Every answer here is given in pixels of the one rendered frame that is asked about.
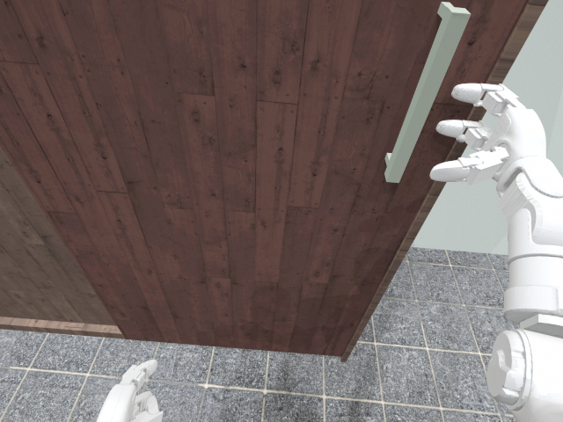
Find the wardrobe door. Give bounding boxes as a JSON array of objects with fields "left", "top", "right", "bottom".
[
  {"left": 0, "top": 0, "right": 529, "bottom": 357},
  {"left": 0, "top": 146, "right": 117, "bottom": 326}
]

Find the left robot hand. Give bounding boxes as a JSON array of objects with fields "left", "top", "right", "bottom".
[{"left": 97, "top": 360, "right": 163, "bottom": 422}]

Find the right robot hand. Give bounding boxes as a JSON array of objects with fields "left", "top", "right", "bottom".
[{"left": 430, "top": 84, "right": 546, "bottom": 186}]

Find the robot right forearm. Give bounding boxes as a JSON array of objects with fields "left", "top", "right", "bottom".
[{"left": 496, "top": 156, "right": 563, "bottom": 338}]

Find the right robot upper arm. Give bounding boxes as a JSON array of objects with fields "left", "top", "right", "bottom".
[{"left": 486, "top": 329, "right": 563, "bottom": 422}]

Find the handle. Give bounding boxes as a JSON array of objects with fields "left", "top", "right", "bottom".
[{"left": 384, "top": 2, "right": 471, "bottom": 183}]

